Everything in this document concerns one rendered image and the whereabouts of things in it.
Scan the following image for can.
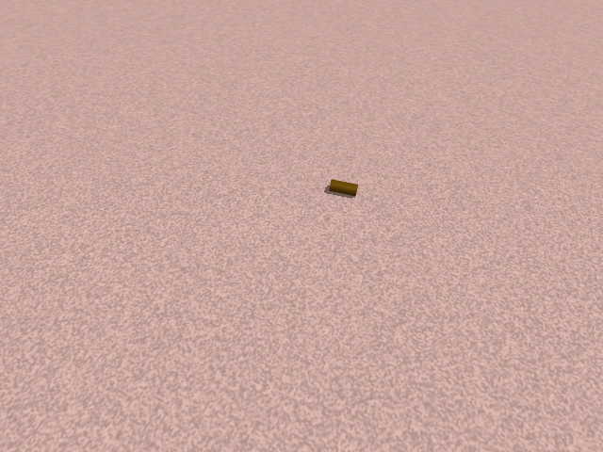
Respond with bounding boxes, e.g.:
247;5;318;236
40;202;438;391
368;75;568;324
329;179;358;196

